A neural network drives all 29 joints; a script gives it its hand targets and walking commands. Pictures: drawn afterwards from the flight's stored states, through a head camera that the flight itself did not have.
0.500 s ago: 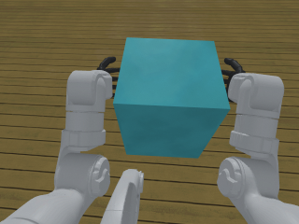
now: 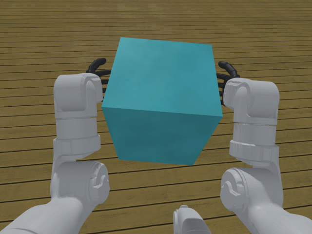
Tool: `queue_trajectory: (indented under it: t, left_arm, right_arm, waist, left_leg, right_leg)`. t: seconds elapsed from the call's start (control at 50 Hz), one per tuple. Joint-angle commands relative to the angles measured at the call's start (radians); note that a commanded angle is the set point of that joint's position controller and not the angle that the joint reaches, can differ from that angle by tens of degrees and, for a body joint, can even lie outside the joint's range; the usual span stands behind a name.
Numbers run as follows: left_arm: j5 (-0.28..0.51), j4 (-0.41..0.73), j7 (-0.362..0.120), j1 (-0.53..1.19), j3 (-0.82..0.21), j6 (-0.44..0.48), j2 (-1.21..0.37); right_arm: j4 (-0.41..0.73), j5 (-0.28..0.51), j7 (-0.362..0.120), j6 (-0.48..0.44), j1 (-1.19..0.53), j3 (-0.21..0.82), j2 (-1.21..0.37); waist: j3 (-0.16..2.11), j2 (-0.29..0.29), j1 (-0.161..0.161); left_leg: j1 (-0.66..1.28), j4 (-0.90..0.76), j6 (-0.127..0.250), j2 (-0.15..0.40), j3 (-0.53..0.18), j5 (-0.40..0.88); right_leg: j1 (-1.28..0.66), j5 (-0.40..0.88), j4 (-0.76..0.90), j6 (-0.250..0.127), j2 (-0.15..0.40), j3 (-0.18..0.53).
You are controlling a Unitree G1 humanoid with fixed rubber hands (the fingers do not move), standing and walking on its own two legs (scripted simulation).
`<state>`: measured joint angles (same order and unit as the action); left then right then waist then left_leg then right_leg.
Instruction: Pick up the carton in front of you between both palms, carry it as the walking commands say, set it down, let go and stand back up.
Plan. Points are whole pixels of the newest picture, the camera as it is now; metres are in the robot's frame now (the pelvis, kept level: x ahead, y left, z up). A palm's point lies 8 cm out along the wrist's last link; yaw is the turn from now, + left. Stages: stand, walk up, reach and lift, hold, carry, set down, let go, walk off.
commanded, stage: carry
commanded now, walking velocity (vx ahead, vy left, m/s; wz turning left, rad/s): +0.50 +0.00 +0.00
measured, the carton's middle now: (160, 107) +0.40 -0.01 +0.11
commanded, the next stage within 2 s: none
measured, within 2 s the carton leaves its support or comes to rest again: neither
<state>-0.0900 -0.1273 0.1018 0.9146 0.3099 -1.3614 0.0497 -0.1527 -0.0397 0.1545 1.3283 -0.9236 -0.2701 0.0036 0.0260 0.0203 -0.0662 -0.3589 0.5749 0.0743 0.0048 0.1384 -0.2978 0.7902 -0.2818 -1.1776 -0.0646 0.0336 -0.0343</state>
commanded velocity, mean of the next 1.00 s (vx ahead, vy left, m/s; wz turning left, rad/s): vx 0.41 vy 0.00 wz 0.00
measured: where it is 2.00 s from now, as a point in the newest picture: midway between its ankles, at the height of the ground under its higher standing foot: (149, 152)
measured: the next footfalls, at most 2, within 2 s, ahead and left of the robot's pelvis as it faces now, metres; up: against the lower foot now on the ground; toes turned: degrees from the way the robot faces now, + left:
right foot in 0.22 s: +0.32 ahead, -0.11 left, +0.00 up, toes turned -3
left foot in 0.70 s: +0.57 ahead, +0.11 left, +0.00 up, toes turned +11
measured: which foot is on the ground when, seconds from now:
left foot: down 0.00-0.22, up 0.24-0.68, down 0.70-1.00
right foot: up 0.00-0.20, down 0.22-0.70, up 0.72-1.00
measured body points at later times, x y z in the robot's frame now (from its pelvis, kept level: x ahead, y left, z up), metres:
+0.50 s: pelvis +0.28 -0.04 +0.02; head +0.31 -0.05 +0.47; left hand +0.65 +0.13 +0.13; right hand +0.67 -0.17 +0.13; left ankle +0.36 +0.12 -0.67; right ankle +0.28 -0.10 -0.73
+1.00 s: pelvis +0.59 +0.02 +0.02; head +0.59 +0.03 +0.47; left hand +0.88 +0.17 +0.10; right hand +0.88 -0.13 +0.11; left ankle +0.53 +0.10 -0.73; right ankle +0.70 -0.12 -0.69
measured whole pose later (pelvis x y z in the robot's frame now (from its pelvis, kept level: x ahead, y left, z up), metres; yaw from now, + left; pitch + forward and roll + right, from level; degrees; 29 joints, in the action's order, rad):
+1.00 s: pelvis +0.59 +0.02 +0.02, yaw +1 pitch +4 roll -1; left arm -0.12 0.34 0.08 0.17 0.11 -1.21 -0.14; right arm 0.33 -0.11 0.08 1.20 -0.19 -0.12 -0.14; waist 0.11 0.01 -0.01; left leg -0.11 0.29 0.02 0.04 0.18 -0.24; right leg 0.58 -0.18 -0.68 0.03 0.07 -0.11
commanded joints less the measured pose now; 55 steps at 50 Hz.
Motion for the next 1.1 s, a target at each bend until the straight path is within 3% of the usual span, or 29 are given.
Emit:
queue_trajectory:
  t: [0.0,0.1,0.14,0.16,0.18,0.2,0.22,0.24,0.28,0.3,0.34,0.4,0.46,0.52,0.6,0.64,0.66,0.68,0.7,0.72,0.74,0.78,0.8,0.84,0.92,0.98,1.02,1.06,1.08]
  left_arm:
    - [0.409,0.001,-0.164,0.712,-0.576,0.001,-1.041]
    - [0.430,-0.088,-0.180,0.732,-0.542,-0.010,-1.059]
    - [0.430,-0.145,-0.190,0.725,-0.508,-0.007,-1.063]
    - [0.426,-0.177,-0.195,0.709,-0.490,-0.002,-1.069]
    - [0.423,-0.203,-0.200,0.702,-0.473,0.005,-1.069]
    - [0.418,-0.220,-0.205,0.686,-0.444,0.013,-1.061]
    - [0.394,-0.232,-0.204,0.703,-0.426,0.022,-1.036]
    - [0.403,-0.224,-0.207,0.687,-0.425,0.030,-1.058]
    - [0.433,-0.138,-0.218,0.731,-0.447,0.048,-1.128]
    - [0.454,-0.086,-0.221,0.769,-0.473,0.058,-1.161]
    - [0.478,-0.021,-0.219,0.792,-0.503,0.075,-1.191]
    - [0.468,0.004,-0.215,0.697,-0.537,0.090,-1.210]
    - [0.434,0.020,-0.220,0.571,-0.568,0.107,-1.222]
    - [0.405,0.076,-0.228,0.470,-0.615,0.125,-1.228]
    - [0.375,0.204,-0.231,0.311,-0.690,0.139,-1.211]
    - [0.358,0.253,-0.231,0.198,-0.724,0.140,-1.189]
    - [0.355,0.274,-0.234,0.151,-0.747,0.140,-1.180]
    - [0.353,0.293,-0.240,0.110,-0.772,0.139,-1.169]
    - [0.359,0.309,-0.249,0.074,-0.797,0.136,-1.158]
    - [0.368,0.333,-0.257,0.043,-0.830,0.128,-1.182]
    - [0.375,0.355,-0.265,0.035,-0.846,0.133,-1.183]
    - [0.394,0.400,-0.275,-0.005,-0.880,0.153,-1.199]
    - [0.397,0.420,-0.277,-0.038,-0.894,0.162,-1.200]
    - [0.392,0.471,-0.269,-0.108,-0.911,0.169,-1.169]
    - [0.368,0.517,-0.257,-0.255,-0.925,0.163,-1.128]
    - [0.358,0.520,-0.256,-0.297,-0.918,0.138,-1.070]
    - [0.359,0.509,-0.260,-0.313,-0.911,0.122,-1.041]
    - [0.355,0.488,-0.264,-0.328,-0.898,0.110,-1.019]
    - [0.351,0.475,-0.266,-0.325,-0.888,0.104,-1.004]
  right_arm:
    - [0.040,0.411,-0.252,0.026,-0.688,0.512,-1.029]
    - [-0.064,0.375,-0.257,0.038,-0.678,0.469,-0.992]
    - [-0.109,0.360,-0.254,0.035,-0.667,0.441,-0.990]
    - [-0.128,0.355,-0.252,0.033,-0.662,0.432,-0.994]
    - [-0.145,0.353,-0.252,0.029,-0.656,0.420,-0.998]
    - [-0.155,0.347,-0.254,0.025,-0.663,0.412,-0.993]
    - [-0.174,0.353,-0.255,0.024,-0.690,0.409,-1.032]
    - [-0.165,0.358,-0.253,0.019,-0.705,0.415,-1.044]
    - [-0.133,0.370,-0.250,-0.001,-0.729,0.437,-1.105]
    - [-0.108,0.381,-0.246,-0.011,-0.728,0.447,-1.129]
    - [-0.062,0.396,-0.234,-0.027,-0.710,0.469,-1.164]
    - [-0.027,0.394,-0.222,-0.049,-0.623,0.516,-1.189]
    - [-0.019,0.379,-0.228,-0.070,-0.515,0.561,-1.224]
    - [0.030,0.368,-0.240,-0.094,-0.421,0.619,-1.252]
    - [0.165,0.365,-0.254,-0.108,-0.301,0.700,-1.245]
    - [0.220,0.356,-0.263,-0.106,-0.207,0.728,-1.220]
    - [0.230,0.344,-0.269,-0.106,-0.147,0.740,-1.208]
    - [0.232,0.327,-0.276,-0.108,-0.077,0.746,-1.191]
    - [0.244,0.308,-0.280,-0.109,0.003,0.744,-1.164]
    - [0.248,0.274,-0.280,-0.119,0.036,0.747,-1.127]
    - [0.275,0.275,-0.284,-0.124,0.092,0.761,-1.144]
    - [0.389,0.280,-0.291,-0.134,0.113,0.803,-1.153]
    - [0.440,0.288,-0.292,-0.140,0.119,0.826,-1.150]
    - [0.473,0.308,-0.304,-0.144,0.182,0.848,-1.168]
    - [0.512,0.327,-0.326,-0.129,0.306,0.852,-1.089]
    - [0.506,0.320,-0.330,-0.108,0.352,0.843,-1.027]
    - [0.494,0.309,-0.329,-0.095,0.361,0.834,-1.000]
    - [0.478,0.301,-0.328,-0.082,0.353,0.830,-0.979]
    - [0.467,0.297,-0.327,-0.077,0.349,0.827,-0.965]
  waist:
    - [0.454,-0.171,-0.004]
    - [0.343,-0.185,0.005]
    - [0.349,-0.187,0.030]
    - [0.385,-0.161,0.062]
    - [0.452,-0.129,0.079]
    - [0.508,-0.014,0.104]
    - [0.518,0.228,0.085]
    - [0.500,0.268,0.110]
    - [0.462,0.078,0.102]
    - [0.440,0.042,0.090]
    - [0.457,0.069,0.076]
    - [0.477,0.077,0.072]
    - [0.446,0.077,0.085]
    - [0.434,0.104,0.088]
    - [0.399,0.145,0.096]
    - [0.407,0.147,0.095]
    - [0.448,0.112,0.078]
    - [0.507,0.068,0.061]
    - [0.584,-0.071,0.047]
    - [0.617,-0.334,0.045]
    - [0.555,-0.315,0.037]
    - [0.493,-0.117,0.040]
    - [0.452,-0.071,0.044]
    - [0.410,-0.116,0.051]
    - [0.337,-0.171,0.059]
    - [0.290,-0.196,0.054]
    - [0.265,-0.196,0.055]
    - [0.237,-0.134,0.068]
    - [0.236,-0.105,0.071]
  left_leg:
    - [0.449,-0.171,0.144,0.200,-0.224,0.440]
    - [0.415,-0.197,0.085,0.172,-0.137,0.533]
    - [0.422,-0.095,0.044,0.169,-0.096,0.753]
    - [0.384,0.024,0.011,0.148,-0.049,0.789]
    - [0.292,0.152,-0.024,0.130,-0.019,0.702]
    - [0.128,0.356,-0.060,0.108,0.001,0.385]
    - [-0.197,0.573,-0.089,-0.034,-0.025,-0.049]
    - [-0.368,0.716,-0.071,-0.047,-0.114,-0.204]
    - [-0.409,0.721,-0.041,0.029,-0.163,-0.123]
    - [-0.388,0.659,-0.041,0.062,-0.174,-0.068]
    - [-0.338,0.568,-0.058,0.077,-0.152,-0.002]
    - [-0.340,0.412,-0.091,0.088,-0.117,0.039]
    - [-0.341,0.201,-0.113,0.092,-0.073,0.123]
    - [-0.321,0.064,-0.102,0.060,-0.029,0.188]
    - [-0.239,-0.107,-0.083,0.017,0.019,0.253]
    - [-0.081,-0.225,-0.072,-0.009,0.062,0.309]
    - [0.114,-0.279,-0.061,-0.022,0.098,0.346]
    - [0.351,-0.237,-0.034,0.038,0.048,0.317]
    - [0.557,-0.163,-0.004,0.242,-0.205,0.436]
    - [0.831,-0.170,0.152,0.400,-0.511,0.496]
    - [0.827,-0.211,0.179,0.406,-0.549,0.514]
    - [0.718,-0.229,0.125,0.372,-0.416,0.540]
    - [0.619,-0.273,0.098,0.358,-0.361,0.476]
    - [0.507,-0.339,0.073,0.322,-0.253,0.413]
    - [0.405,-0.321,0.050,0.243,-0.063,0.618]
    - [0.352,-0.295,0.011,0.221,0.012,0.745]
    - [0.309,-0.241,-0.013,0.207,0.039,0.689]
    - [0.232,-0.127,-0.057,0.177,0.073,0.577]
    - [0.173,-0.068,-0.088,0.159,0.070,0.510]
  right_leg:
    - [0.034,0.117,0.234,0.017,0.018,-0.025]
    - [-0.135,0.203,0.547,0.002,-0.024,-0.114]
    - [-0.267,0.227,0.645,-0.013,-0.062,-0.140]
    - [-0.431,0.262,0.722,-0.017,-0.088,-0.169]
    - [-0.639,0.242,0.733,-0.018,-0.065,-0.143]
    - [-0.817,0.216,0.727,-0.039,0.125,0.120]
    - [-1.008,0.273,0.793,-0.178,0.343,0.564]
    - [-1.031,0.217,0.839,-0.240,0.356,0.651]
    - [-0.940,0.219,0.828,-0.183,0.295,0.473]
    - [-0.869,0.203,0.849,-0.149,0.272,0.397]
    - [-0.823,0.162,0.898,-0.120,0.241,0.298]
    - [-0.857,0.168,0.951,-0.136,0.235,0.214]
    - [-0.935,0.362,0.964,-0.117,0.218,0.137]
    - [-1.022,0.560,0.934,-0.084,0.184,0.066]
    - [-1.059,0.694,0.876,-0.055,0.160,-0.014]
    - [-1.029,0.801,0.788,-0.025,0.148,-0.050]
    - [-0.941,0.802,0.672,0.003,0.128,-0.096]
    - [-0.773,0.671,0.533,0.034,0.116,-0.112]
    - [-0.579,0.346,0.312,0.057,0.090,-0.122]
    - [-0.201,-0.058,0.122,0.084,-0.023,-0.076]
    - [-0.034,-0.227,-0.011,0.071,-0.042,-0.021]
    - [-0.004,-0.162,-0.005,0.055,0.039,0.026]
    - [-0.042,-0.111,0.076,0.060,0.068,0.033]
    - [-0.127,-0.061,0.197,0.080,0.064,-0.008]
    - [-0.221,0.059,0.452,0.102,0.029,-0.095]
    - [-0.314,0.223,0.589,0.091,0.000,-0.143]
    - [-0.397,0.309,0.649,0.083,-0.007,-0.160]
    - [-0.547,0.433,0.790,0.079,-0.017,-0.188]
    - [-0.654,0.500,0.820,0.077,0.014,-0.167]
